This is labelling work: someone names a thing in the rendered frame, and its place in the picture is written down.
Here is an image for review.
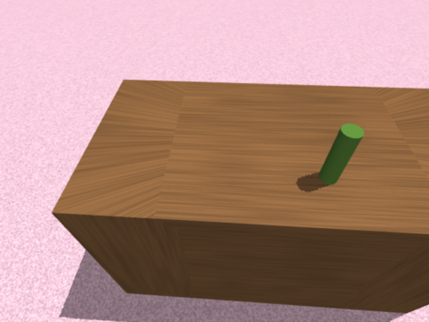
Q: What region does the can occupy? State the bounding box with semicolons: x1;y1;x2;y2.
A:
318;123;364;184

